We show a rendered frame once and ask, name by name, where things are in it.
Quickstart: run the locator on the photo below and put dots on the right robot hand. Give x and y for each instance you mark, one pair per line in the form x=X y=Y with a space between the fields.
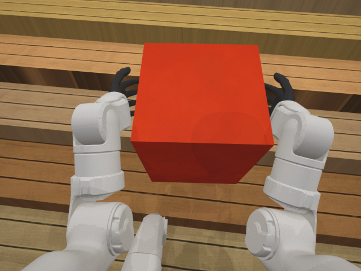
x=280 y=95

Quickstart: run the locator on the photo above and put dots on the right robot upper arm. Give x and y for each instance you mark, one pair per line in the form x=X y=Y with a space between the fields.
x=285 y=241

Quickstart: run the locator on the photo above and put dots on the left robot upper arm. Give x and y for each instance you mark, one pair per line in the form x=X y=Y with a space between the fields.
x=97 y=233

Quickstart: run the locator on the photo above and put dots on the right robot forearm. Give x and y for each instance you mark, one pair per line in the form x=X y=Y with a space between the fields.
x=304 y=143

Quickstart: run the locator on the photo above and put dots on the carton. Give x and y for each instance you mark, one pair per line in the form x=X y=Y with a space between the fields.
x=201 y=113

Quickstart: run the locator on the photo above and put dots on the left robot hand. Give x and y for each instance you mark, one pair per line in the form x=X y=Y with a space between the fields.
x=118 y=86

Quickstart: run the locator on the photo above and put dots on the left robot forearm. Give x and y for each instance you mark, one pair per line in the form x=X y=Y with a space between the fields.
x=96 y=131

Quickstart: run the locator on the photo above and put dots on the robot left thigh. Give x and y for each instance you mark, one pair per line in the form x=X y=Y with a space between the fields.
x=145 y=251

